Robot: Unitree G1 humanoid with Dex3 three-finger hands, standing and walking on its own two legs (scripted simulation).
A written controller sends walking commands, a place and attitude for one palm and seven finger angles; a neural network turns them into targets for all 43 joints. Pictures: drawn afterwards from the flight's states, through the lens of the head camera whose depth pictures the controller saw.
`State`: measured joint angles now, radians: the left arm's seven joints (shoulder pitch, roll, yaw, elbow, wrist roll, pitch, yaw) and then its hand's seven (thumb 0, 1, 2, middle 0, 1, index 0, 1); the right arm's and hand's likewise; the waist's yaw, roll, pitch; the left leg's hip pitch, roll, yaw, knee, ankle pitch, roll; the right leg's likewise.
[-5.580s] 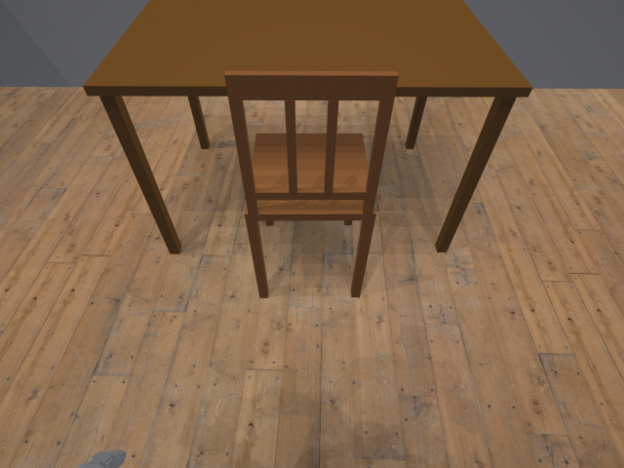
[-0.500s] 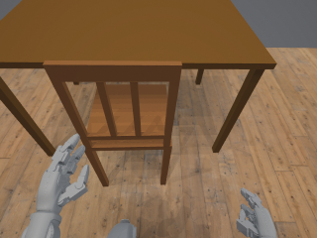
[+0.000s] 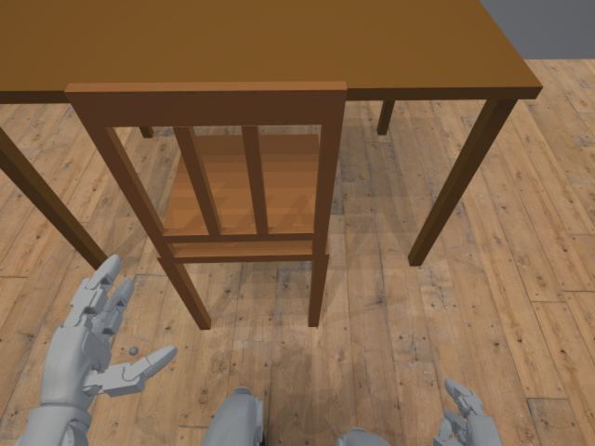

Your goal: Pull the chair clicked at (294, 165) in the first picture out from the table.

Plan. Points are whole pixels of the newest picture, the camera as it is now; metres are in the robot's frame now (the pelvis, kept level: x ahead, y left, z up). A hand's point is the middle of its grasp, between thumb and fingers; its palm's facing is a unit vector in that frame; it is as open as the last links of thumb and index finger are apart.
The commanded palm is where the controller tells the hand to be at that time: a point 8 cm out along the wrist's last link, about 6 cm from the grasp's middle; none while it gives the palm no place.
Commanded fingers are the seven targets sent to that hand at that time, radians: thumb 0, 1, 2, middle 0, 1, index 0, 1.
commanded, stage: raise the hand toward the chair's back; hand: left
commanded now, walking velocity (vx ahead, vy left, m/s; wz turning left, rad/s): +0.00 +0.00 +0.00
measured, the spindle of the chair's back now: (201, 186) +0.52 +0.20 +0.00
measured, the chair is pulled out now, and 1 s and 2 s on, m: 0.00 0.00 0.00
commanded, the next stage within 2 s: aim the fingers beside a spindle in 1.28 s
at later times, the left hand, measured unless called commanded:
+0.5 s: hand (101, 346) +0.23 +0.24 +0.05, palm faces +0.09 -1.00 -0.03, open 16.5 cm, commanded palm +0.21 +0.30 +0.05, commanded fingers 0.00 -0.50 0.30 -0.06 -0.08 -0.06 -0.08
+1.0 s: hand (94, 336) +0.23 +0.25 +0.06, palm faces +0.08 -1.00 -0.06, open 16.9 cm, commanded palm +0.21 +0.30 +0.06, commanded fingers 0.00 -0.50 0.30 -0.06 -0.08 -0.06 -0.08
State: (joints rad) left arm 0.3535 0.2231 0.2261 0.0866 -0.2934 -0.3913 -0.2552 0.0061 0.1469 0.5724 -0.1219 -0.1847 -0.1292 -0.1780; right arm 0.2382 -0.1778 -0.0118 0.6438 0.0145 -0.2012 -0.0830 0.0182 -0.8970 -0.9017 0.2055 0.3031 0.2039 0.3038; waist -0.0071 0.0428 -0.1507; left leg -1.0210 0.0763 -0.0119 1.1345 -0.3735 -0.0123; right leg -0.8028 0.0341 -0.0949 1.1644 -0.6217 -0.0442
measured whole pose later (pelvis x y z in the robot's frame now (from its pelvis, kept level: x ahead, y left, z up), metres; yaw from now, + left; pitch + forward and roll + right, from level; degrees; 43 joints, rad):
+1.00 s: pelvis -0.01 +0.04 +0.01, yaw +0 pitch +13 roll -4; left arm 0.30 0.27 0.19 0.06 -0.25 -0.38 -0.18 -0.01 -0.50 0.30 -0.06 -0.08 -0.06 -0.08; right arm 0.25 -0.24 0.02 0.56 0.02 -0.17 -0.06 0.02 -0.90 -0.90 0.20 0.30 0.20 0.30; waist -0.02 0.04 -0.12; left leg -0.96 0.05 0.00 1.08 -0.34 0.05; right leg -0.72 0.01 -0.09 1.07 -0.56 0.01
